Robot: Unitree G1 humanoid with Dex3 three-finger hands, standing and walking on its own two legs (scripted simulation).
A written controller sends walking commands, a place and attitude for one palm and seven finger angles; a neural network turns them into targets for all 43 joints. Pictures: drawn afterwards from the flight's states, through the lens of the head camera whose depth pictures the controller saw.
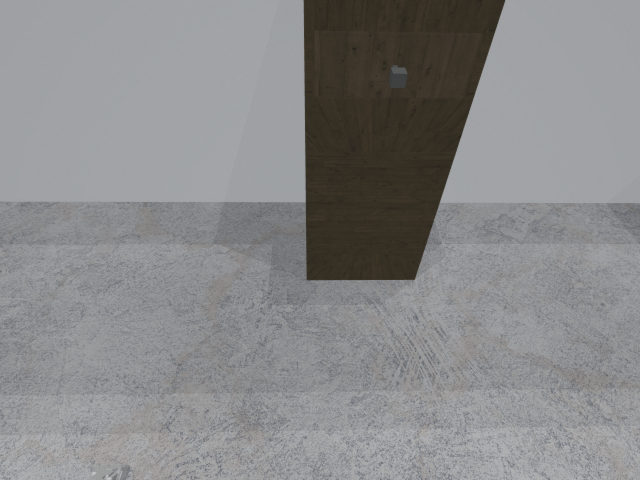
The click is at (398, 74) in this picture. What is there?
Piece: drawer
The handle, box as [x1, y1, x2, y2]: [389, 65, 407, 87]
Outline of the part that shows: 392,65 389,77 390,86 404,87 407,74 405,68 399,68 396,65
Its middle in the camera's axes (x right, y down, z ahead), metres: +0.18 -0.39 +0.92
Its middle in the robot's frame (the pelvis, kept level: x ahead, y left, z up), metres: +0.96 -0.13 +0.08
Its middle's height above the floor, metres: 0.85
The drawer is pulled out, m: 0.00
